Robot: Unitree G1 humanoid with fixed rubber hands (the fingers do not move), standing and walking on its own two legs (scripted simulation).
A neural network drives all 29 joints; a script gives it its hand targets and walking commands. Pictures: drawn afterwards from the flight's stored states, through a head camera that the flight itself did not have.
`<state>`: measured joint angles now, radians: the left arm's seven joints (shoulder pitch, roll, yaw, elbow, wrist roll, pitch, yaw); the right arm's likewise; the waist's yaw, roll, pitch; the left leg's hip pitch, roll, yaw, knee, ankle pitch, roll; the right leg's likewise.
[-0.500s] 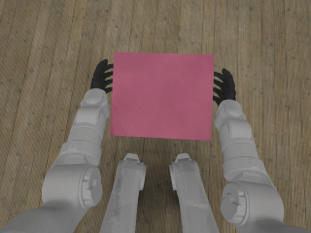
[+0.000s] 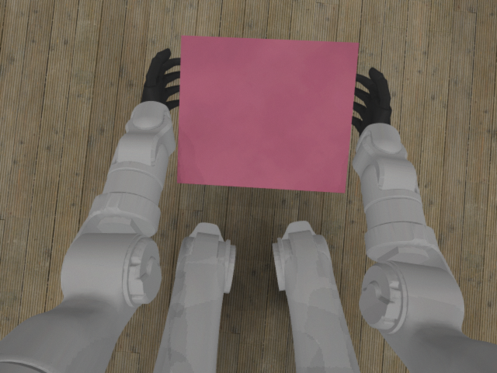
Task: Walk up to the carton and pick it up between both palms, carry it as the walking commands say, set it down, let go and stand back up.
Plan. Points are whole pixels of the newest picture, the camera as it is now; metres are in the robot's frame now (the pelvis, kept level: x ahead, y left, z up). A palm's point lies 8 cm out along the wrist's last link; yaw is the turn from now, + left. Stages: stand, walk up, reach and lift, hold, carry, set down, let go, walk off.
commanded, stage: set down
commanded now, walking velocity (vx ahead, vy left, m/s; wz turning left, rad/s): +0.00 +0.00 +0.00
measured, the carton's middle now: (263, 124) +0.48 -0.02 -0.20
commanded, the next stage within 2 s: none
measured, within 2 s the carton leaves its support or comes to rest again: rests again in 1.46 s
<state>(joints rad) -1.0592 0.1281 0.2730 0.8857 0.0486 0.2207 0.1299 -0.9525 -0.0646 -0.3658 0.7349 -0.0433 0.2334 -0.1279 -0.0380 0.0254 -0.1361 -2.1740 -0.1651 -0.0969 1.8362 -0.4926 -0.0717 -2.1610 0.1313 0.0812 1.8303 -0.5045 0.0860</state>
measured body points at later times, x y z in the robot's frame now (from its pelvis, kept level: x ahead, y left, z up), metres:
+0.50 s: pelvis -0.03 +0.00 -0.05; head +0.36 -0.01 +0.17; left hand +0.52 +0.14 -0.25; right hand +0.49 -0.19 -0.25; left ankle +0.11 +0.12 -0.43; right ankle +0.11 -0.13 -0.43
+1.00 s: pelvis -0.03 +0.00 -0.09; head +0.33 -0.01 +0.17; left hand +0.53 +0.14 -0.26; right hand +0.50 -0.19 -0.26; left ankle +0.11 +0.12 -0.43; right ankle +0.11 -0.13 -0.43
